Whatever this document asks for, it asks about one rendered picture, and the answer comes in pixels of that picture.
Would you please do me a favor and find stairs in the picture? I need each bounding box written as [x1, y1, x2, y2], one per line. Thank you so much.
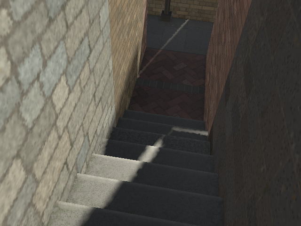
[46, 109, 225, 226]

